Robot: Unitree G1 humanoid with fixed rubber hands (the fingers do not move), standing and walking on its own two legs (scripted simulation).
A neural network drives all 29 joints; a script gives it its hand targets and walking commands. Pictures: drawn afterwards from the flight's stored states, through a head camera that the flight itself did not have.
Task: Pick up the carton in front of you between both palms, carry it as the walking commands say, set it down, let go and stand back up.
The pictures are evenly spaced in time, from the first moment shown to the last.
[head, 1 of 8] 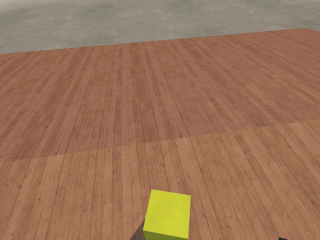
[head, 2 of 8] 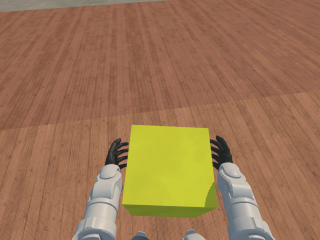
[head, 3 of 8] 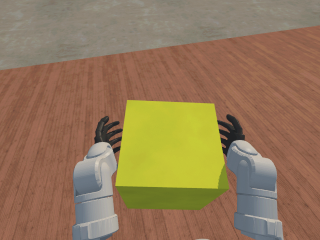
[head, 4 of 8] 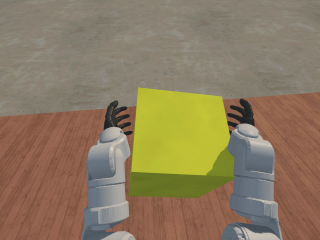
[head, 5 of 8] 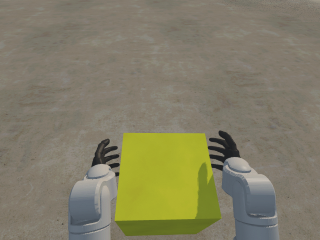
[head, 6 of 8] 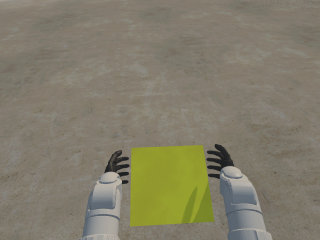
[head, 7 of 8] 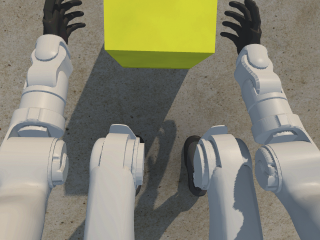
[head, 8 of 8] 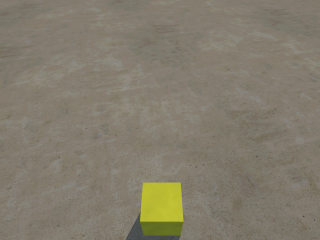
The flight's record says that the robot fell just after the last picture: no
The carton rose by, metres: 0.67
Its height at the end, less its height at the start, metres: -0.50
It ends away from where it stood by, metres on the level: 5.90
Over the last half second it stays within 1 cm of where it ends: yes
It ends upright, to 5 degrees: yes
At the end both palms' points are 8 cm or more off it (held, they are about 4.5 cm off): yes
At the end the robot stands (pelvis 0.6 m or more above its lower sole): yes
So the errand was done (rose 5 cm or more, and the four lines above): yes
